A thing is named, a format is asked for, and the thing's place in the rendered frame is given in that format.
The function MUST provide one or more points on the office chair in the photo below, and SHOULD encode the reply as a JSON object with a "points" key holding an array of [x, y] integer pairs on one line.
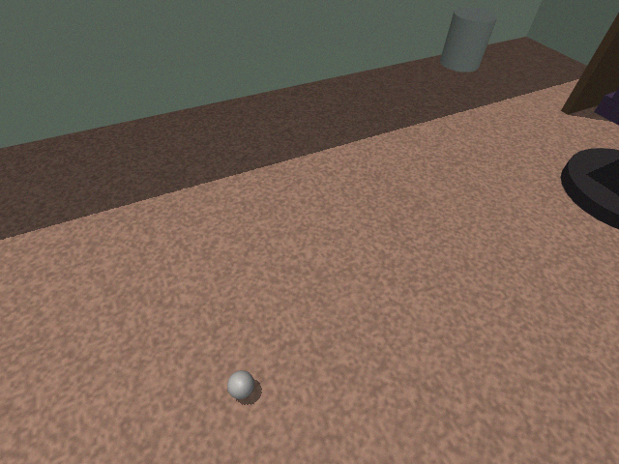
{"points": [[591, 177]]}

